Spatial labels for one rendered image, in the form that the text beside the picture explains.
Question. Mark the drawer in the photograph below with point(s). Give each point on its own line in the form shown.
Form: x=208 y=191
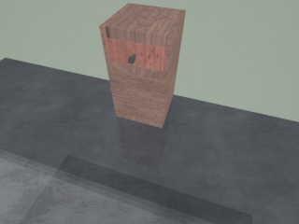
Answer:
x=146 y=56

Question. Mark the handle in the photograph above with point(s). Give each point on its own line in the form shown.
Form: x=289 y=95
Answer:
x=131 y=59

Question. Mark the cabinet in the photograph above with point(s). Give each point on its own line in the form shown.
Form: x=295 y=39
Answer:
x=142 y=94

